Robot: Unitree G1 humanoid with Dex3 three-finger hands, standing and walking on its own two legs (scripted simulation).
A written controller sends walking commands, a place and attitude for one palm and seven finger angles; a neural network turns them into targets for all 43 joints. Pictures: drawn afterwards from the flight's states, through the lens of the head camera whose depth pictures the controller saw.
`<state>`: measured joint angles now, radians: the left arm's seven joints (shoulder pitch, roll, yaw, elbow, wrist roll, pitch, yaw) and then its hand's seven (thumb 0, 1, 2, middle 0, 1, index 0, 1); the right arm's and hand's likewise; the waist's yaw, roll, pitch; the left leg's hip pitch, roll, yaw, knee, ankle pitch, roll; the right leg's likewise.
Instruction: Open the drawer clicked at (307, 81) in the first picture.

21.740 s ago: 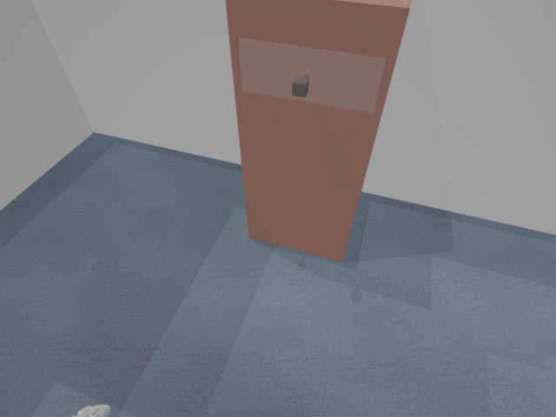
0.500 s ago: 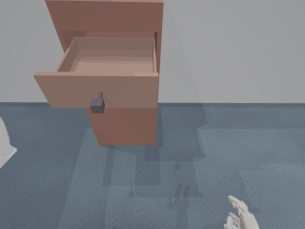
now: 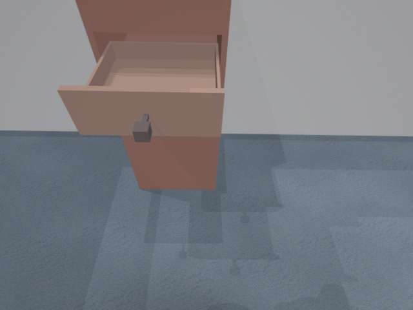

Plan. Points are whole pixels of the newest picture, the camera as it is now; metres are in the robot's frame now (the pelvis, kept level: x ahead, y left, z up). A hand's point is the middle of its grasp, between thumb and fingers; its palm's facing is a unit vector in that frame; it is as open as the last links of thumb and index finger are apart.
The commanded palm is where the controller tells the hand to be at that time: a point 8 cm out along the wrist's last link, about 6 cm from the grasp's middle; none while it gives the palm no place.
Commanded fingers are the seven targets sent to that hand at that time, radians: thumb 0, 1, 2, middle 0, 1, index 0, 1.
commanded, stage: let the arm hang, fingers relaxed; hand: left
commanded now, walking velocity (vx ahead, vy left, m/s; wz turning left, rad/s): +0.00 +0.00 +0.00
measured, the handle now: (143, 126) +0.51 +0.17 +0.05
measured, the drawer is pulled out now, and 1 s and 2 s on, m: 0.30 0.30 0.30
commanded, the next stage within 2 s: look to check the result in 0.82 s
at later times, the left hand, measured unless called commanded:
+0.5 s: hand out of the picture -0.05 +0.17 -0.15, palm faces +0.03 -0.97 -0.22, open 7.4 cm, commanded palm none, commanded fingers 0.00 0.90 0.90 -0.20 -0.30 -0.20 -0.30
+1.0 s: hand out of the picture +0.01 +0.15 -0.16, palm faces +0.03 -0.98 -0.20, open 7.4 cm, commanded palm none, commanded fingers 0.00 0.90 0.90 -0.20 -0.30 -0.20 -0.30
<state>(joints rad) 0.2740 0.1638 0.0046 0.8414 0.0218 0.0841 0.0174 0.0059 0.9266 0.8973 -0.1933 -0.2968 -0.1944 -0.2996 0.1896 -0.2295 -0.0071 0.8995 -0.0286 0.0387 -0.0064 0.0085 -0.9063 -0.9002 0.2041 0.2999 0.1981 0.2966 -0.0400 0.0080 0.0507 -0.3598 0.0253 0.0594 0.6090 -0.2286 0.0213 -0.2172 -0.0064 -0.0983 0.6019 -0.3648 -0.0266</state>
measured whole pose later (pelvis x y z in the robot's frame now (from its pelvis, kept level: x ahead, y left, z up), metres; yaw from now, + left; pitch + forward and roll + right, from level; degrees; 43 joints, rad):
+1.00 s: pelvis +0.02 -0.01 +0.02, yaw +0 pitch -1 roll +0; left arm 0.28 0.11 0.02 1.15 0.01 0.01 0.04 0.00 0.91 0.90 -0.19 -0.30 -0.20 -0.30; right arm 0.30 -0.11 -0.02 1.15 -0.02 0.03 -0.04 0.00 -0.91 -0.90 0.20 0.30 0.20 0.30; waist -0.02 0.03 0.07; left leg -0.24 0.03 0.06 0.43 -0.16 0.00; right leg -0.10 0.01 -0.09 0.41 -0.29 -0.04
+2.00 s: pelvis +0.05 -0.04 +0.01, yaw -1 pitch -1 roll +1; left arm 0.29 0.11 0.02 1.14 0.00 0.00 0.05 0.00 0.91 0.90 -0.20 -0.30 -0.20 -0.30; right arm 0.26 -0.13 -0.01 1.15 -0.02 0.03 -0.06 0.01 -0.91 -0.90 0.20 0.30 0.20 0.30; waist -0.01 0.02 0.06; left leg -0.18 0.06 0.06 0.43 -0.21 -0.04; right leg -0.02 0.04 -0.09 0.36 -0.32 -0.06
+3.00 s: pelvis +0.04 -0.02 +0.02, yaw -1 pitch -1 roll +0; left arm 0.28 0.12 0.01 1.14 0.01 0.00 0.04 0.00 0.91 0.90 -0.19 -0.30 -0.20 -0.30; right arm 0.26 -0.13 -0.01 1.15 -0.02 0.02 -0.05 0.01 -0.91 -0.90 0.20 0.30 0.20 0.30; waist -0.01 0.01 0.07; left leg -0.18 0.04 0.08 0.40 -0.19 -0.01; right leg -0.04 0.02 -0.08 0.35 -0.30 -0.04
